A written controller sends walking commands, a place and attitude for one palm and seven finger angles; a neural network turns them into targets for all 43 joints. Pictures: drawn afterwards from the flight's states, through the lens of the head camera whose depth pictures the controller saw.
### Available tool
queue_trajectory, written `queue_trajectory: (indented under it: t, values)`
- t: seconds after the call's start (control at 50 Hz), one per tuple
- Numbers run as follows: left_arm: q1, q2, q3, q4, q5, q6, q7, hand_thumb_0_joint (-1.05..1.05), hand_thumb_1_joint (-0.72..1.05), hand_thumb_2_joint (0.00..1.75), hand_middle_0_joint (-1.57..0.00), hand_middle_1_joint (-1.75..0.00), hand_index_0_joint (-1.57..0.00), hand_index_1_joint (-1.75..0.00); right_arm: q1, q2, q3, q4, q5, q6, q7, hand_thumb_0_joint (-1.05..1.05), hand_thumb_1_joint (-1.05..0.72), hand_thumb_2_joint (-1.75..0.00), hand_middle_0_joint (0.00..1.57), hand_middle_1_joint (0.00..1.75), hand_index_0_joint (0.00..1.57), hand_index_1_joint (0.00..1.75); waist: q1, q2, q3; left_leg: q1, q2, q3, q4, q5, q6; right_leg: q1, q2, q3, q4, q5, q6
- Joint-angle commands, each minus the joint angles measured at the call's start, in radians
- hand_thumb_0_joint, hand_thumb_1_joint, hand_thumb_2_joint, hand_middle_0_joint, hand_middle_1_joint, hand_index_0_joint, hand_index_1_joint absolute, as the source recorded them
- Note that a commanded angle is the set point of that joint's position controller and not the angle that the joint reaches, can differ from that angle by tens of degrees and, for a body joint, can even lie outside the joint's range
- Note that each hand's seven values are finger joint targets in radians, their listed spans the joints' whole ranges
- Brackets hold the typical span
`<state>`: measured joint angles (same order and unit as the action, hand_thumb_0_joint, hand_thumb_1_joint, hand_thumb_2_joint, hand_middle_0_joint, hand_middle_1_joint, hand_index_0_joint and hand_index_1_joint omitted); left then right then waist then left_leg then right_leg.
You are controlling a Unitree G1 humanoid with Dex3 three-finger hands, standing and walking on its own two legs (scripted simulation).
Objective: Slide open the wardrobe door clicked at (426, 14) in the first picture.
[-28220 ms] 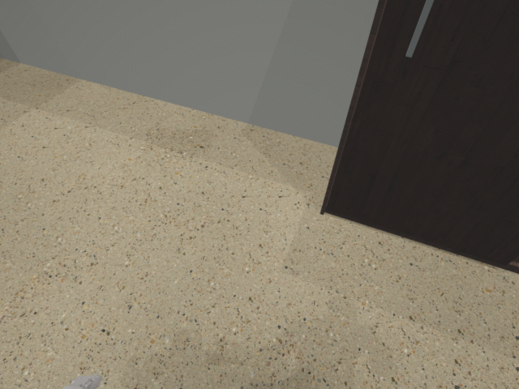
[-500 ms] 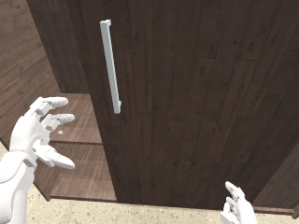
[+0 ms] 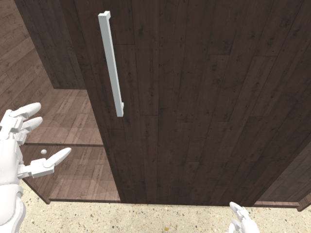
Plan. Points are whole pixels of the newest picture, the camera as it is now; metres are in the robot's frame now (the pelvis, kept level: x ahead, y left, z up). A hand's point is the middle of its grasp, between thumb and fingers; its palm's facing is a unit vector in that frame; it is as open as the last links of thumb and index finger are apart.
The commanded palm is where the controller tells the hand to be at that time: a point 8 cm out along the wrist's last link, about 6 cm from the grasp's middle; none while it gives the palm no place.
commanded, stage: draw the hand back to the body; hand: left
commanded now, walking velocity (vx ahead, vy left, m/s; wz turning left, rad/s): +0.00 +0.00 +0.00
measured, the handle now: (114, 71) +0.44 +0.18 +0.22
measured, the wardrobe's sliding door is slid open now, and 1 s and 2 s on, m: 0.47 0.47 0.47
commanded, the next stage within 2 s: step back with the hand held close in 0.62 s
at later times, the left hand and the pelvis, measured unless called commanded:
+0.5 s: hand (40, 153) +0.20 +0.27 +0.16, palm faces +0.50 -0.79 -0.35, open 7.5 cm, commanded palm +0.16 +0.30 +0.17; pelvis +0.02 +0.00 +0.00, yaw +1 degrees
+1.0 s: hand (42, 161) +0.19 +0.26 +0.16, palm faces +0.39 -0.79 -0.47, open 7.4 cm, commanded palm +0.13 +0.30 +0.17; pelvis -0.01 +0.00 +0.00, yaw +0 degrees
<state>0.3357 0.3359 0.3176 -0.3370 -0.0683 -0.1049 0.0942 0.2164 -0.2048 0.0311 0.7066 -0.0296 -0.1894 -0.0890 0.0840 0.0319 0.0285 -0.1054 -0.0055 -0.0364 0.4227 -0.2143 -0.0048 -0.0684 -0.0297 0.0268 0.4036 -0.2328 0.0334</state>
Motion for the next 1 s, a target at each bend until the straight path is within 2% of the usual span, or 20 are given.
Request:
queue_trajectory:
  t: [0.0, 0.06, 0.14, 0.2, 0.22, 0.38, 0.4, 0.46, 0.52, 0.56, 0.66, 0.72, 0.74, 0.76, 0.78, 0.82, 0.88, 0.9, 0.96, 0.98]
  values:
    - [-0.100, 0.176, 0.101, -0.221, 0.002, -0.060, 0.014, 0.00, 0.50, 0.71, -0.21, -0.53, -0.21, -0.53, -0.159, -0.124, -0.047, -0.182, 0.008, -0.043, -0.004, 0.00, -0.90, -0.90, 0.20, 0.30, 0.20, 0.30, 0.001, 0.036, -0.067, 0.011, 0.011, 0.032, -0.102, 0.122, 0.012, -0.026, 0.034, -0.068, -0.067, 0.098, -0.047]
    - [-0.053, 0.201, 0.136, -0.217, 0.004, -0.053, 0.015, 0.00, 0.61, 0.76, -0.21, -0.47, -0.21, -0.47, -0.151, -0.129, -0.051, -0.187, 0.004, -0.034, -0.002, 0.00, -0.90, -0.90, 0.20, 0.30, 0.20, 0.30, 0.007, 0.027, -0.082, 0.020, 0.009, 0.034, -0.096, 0.163, 0.009, -0.013, 0.038, -0.071, -0.068, 0.135, -0.048]
    - [-0.039, 0.191, 0.135, -0.235, 0.001, -0.042, 0.013, 0.00, 0.75, 0.83, -0.21, -0.38, -0.21, -0.38, -0.147, -0.122, -0.054, -0.195, 0.007, -0.016, 0.001, 0.00, -0.90, -0.90, 0.20, 0.30, 0.20, 0.30, 0.002, 0.031, -0.087, 0.023, 0.011, 0.042, -0.085, 0.206, 0.008, -0.012, 0.036, -0.072, -0.061, 0.170, -0.046]
    - [-0.044, 0.201, 0.142, -0.267, 0.005, -0.037, 0.015, 0.00, 0.86, 0.88, -0.20, -0.32, -0.20, -0.32, -0.144, -0.124, -0.054, -0.200, 0.006, -0.013, 0.002, 0.00, -0.90, -0.90, 0.20, 0.30, 0.20, 0.30, 0.001, 0.075, -0.101, 0.034, 0.011, 0.040, -0.082, 0.232, 0.004, -0.007, 0.035, -0.071, -0.059, 0.185, -0.048]
    - [-0.034, 0.201, 0.146, -0.265, 0.006, -0.036, 0.017, 0.00, 0.90, 0.90, -0.20, -0.30, -0.20, -0.30, -0.141, -0.123, -0.055, -0.198, 0.006, -0.012, 0.002, 0.00, -0.90, -0.90, 0.20, 0.30, 0.20, 0.30, 0.001, 0.062, -0.110, 0.038, 0.010, 0.040, -0.077, 0.247, 0.003, -0.003, 0.037, -0.074, -0.057, 0.196, -0.048]
    - [-0.050, 0.185, 0.123, -0.245, 0.006, -0.020, 0.019, 0.00, 0.90, 0.90, -0.20, -0.30, -0.20, -0.30, -0.147, -0.121, -0.052, -0.198, 0.007, -0.008, -0.001, 0.00, -0.90, -0.90, 0.20, 0.30, 0.20, 0.30, -0.004, 0.048, -0.084, 0.038, 0.006, 0.045, -0.075, 0.224, 0.011, -0.021, 0.034, -0.075, -0.066, 0.188, -0.045]
    - [-0.056, 0.191, 0.128, -0.245, 0.004, -0.020, 0.020, 0.00, 0.90, 0.90, -0.20, -0.30, -0.20, -0.30, -0.148, -0.121, -0.053, -0.199, 0.006, -0.006, -0.003, 0.00, -0.90, -0.90, 0.20, 0.30, 0.20, 0.30, -0.002, 0.015, -0.086, 0.035, 0.005, 0.045, -0.076, 0.211, 0.013, -0.020, 0.036, -0.076, -0.070, 0.181, -0.043]
    - [-0.042, 0.207, 0.145, -0.242, 0.006, -0.022, 0.019, 0.00, 0.90, 0.90, -0.20, -0.30, -0.20, -0.30, -0.156, -0.122, -0.052, -0.198, 0.005, -0.005, -0.004, 0.00, -0.90, -0.90, 0.20, 0.30, 0.20, 0.30, 0.005, 0.053, -0.085, 0.036, 0.000, 0.048, -0.075, 0.204, 0.013, -0.016, 0.035, -0.073, -0.076, 0.178, -0.045]
    - [-0.049, 0.199, 0.135, -0.254, 0.005, -0.025, 0.017, 0.00, 0.90, 0.90, -0.20, -0.30, -0.20, -0.30, -0.159, -0.117, -0.052, -0.200, 0.006, -0.002, -0.004, 0.00, -0.90, -0.90, 0.20, 0.30, 0.20, 0.30, 0.002, 0.047, -0.092, 0.042, 0.001, 0.052, -0.071, 0.213, 0.015, -0.014, 0.033, -0.071, -0.074, 0.190, -0.043]
    - [-0.033, 0.204, 0.144, -0.242, 0.004, -0.027, 0.016, 0.00, 0.90, 0.90, -0.20, -0.30, -0.20, -0.30, -0.159, -0.119, -0.054, -0.199, 0.006, -0.004, -0.004, 0.00, -0.90, -0.90, 0.20, 0.30, 0.20, 0.30, 0.003, 0.010, -0.082, 0.038, 0.002, 0.051, -0.073, 0.200, 0.017, -0.018, 0.037, -0.073, -0.084, 0.180, -0.041]
    - [-0.031, 0.210, 0.151, -0.227, 0.002, -0.031, 0.014, 0.00, 0.90, 0.90, -0.20, -0.30, -0.20, -0.30, -0.162, -0.117, -0.056, -0.197, 0.006, -0.005, -0.009, 0.00, -0.90, -0.90, 0.20, 0.30, 0.20, 0.30, 0.003, 0.007, -0.065, 0.037, -0.001, 0.062, -0.070, 0.180, 0.024, -0.029, 0.034, -0.067, -0.098, 0.169, -0.037]
    - [-0.053, 0.198, 0.134, -0.260, 0.002, -0.038, 0.012, 0.00, 0.90, 0.90, -0.20, -0.30, -0.20, -0.30, -0.164, -0.113, -0.055, -0.200, 0.005, -0.007, -0.008, 0.00, -0.90, -0.90, 0.20, 0.30, 0.20, 0.30, 0.001, 0.030, -0.089, 0.047, -0.004, 0.063, -0.067, 0.189, 0.026, -0.019, 0.030, -0.064, -0.092, 0.182, -0.036]
    - [-0.167, 0.337, 0.263, -0.327, 0.012, -0.084, 0.025, 0.00, 0.90, 0.90, -0.20, -0.30, -0.20, -0.30, -0.172, -0.137, -0.052, -0.242, 0.018, 0.022, 0.000, 0.00, -0.90, -0.90, 0.20, 0.30, 0.20, 0.30, -0.040, 0.015, -0.009, -0.031, 0.006, 0.043, -0.018, 0.166, 0.041, -0.129, -0.008, -0.007, -0.144, 0.225, -0.030]
    - [-0.153, 0.332, 0.264, -0.283, 0.017, -0.101, 0.023, 0.00, 0.90, 0.90, -0.20, -0.30, -0.20, -0.30, -0.174, -0.124, -0.049, -0.223, 0.018, 0.039, -0.001, 0.00, -0.90, -0.90, 0.20, 0.30, 0.20, 0.30, -0.044, -0.004, -0.010, -0.031, 0.000, 0.036, -0.003, 0.150, 0.038, -0.138, -0.028, -0.006, -0.150, 0.241, -0.034]
    - [-0.023, 0.242, 0.193, -0.218, 0.017, -0.096, 0.016, 0.00, 0.90, 0.90, -0.20, -0.30, -0.20, -0.30, -0.165, -0.122, -0.054, -0.220, 0.014, 0.052, 0.001, 0.00, -0.90, -0.90, 0.20, 0.30, 0.20, 0.30, -0.054, -0.040, -0.025, -0.025, 0.004, 0.031, 0.016, 0.197, 0.036, -0.156, -0.034, -0.018, -0.136, 0.279, -0.034]
    - [0.082, 0.200, 0.161, -0.237, 0.017, -0.093, 0.009, 0.00, 0.90, 0.90, -0.20, -0.30, -0.20, -0.30, -0.153, -0.131, -0.067, -0.253, 0.016, 0.075, 0.007, 0.00, -0.90, -0.90, 0.20, 0.30, 0.20, 0.30, -0.053, -0.035, -0.108, -0.003, 0.015, 0.034, 0.030, 0.299, 0.036, -0.138, -0.035, -0.031, -0.096, 0.334, -0.026]
    - [0.160, 0.223, 0.190, -0.276, 0.013, -0.099, 0.017, 0.00, 0.90, 0.90, -0.20, -0.30, -0.20, -0.30, -0.141, -0.134, -0.076, -0.275, 0.021, 0.101, 0.003, 0.00, -0.90, -0.90, 0.20, 0.30, 0.20, 0.30, -0.056, 0.021, -0.201, 0.014, 0.028, 0.036, 0.031, 0.435, 0.033, -0.104, -0.027, -0.043, -0.045, 0.401, -0.019]
    - [0.168, 0.235, 0.202, -0.293, 0.010, -0.099, 0.020, 0.00, 0.90, 0.90, -0.20, -0.30, -0.20, -0.30, -0.142, -0.134, -0.078, -0.284, 0.024, 0.108, 0.003, 0.00, -0.90, -0.90, 0.20, 0.30, 0.20, 0.30, -0.055, 0.009, -0.218, 0.012, 0.032, 0.033, 0.031, 0.452, 0.032, -0.100, -0.025, -0.044, -0.035, 0.409, -0.016]
    - [0.185, 0.274, 0.241, -0.308, 0.004, -0.103, 0.029, 0.00, 0.90, 0.90, -0.20, -0.30, -0.20, -0.30, -0.145, -0.136, -0.084, -0.297, 0.029, 0.122, -0.004, 0.00, -0.90, -0.90, 0.20, 0.30, 0.20, 0.30, -0.055, -0.005, -0.223, -0.010, 0.034, 0.025, 0.017, 0.423, 0.031, -0.114, -0.013, -0.047, -0.030, 0.363, -0.011]
    - [0.187, 0.260, 0.232, -0.302, 0.002, -0.106, 0.031, 0.00, 0.90, 0.90, -0.20, -0.30, -0.20, -0.30, -0.138, -0.134, -0.083, -0.300, 0.030, 0.126, -0.006, 0.00, -0.90, -0.90, 0.20, 0.30, 0.20, 0.30, -0.058, -0.004, -0.214, -0.032, 0.038, 0.020, 0.008, 0.405, 0.031, -0.113, -0.010, -0.048, -0.027, 0.335, -0.011]
